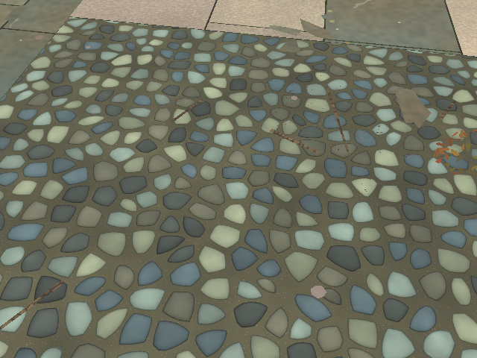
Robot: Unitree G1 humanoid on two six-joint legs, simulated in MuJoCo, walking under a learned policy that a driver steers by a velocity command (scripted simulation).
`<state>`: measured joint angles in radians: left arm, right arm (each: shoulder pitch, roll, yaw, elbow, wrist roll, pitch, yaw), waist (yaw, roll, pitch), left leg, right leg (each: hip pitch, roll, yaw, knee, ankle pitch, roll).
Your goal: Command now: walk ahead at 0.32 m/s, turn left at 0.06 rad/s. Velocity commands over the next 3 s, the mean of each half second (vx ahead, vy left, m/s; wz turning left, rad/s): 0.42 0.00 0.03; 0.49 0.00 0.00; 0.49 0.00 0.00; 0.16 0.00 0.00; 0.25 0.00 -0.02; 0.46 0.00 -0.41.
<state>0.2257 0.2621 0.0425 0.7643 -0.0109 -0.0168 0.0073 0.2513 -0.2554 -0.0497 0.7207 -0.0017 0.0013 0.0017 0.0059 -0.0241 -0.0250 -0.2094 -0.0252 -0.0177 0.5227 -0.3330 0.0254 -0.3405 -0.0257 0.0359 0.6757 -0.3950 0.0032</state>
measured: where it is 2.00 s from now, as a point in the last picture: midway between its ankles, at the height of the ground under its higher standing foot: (260, 245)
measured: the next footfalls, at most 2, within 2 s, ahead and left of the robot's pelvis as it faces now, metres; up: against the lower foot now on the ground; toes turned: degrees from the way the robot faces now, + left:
right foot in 0.32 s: +0.25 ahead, -0.15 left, +0.00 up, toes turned -2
left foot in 0.86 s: +0.56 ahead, +0.09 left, +0.00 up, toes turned +1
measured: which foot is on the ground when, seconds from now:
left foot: down 0.00-0.34, up 0.36-0.84, down 0.86-1.00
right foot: up 0.00-0.30, down 0.32-0.86, up 0.88-1.00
